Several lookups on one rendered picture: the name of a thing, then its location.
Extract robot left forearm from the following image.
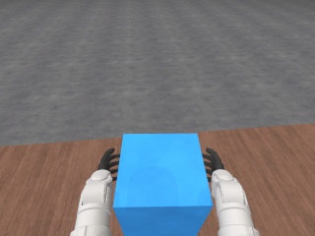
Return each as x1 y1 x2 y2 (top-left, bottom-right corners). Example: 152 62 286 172
70 169 113 236

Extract right robot hand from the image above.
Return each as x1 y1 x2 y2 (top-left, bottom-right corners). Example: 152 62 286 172
202 147 224 183

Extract left robot hand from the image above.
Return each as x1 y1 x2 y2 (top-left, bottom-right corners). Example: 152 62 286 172
97 147 120 181

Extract carton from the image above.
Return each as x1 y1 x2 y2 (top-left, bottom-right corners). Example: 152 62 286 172
113 133 214 236

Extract robot right forearm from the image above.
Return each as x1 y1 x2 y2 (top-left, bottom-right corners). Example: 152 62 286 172
211 169 260 236

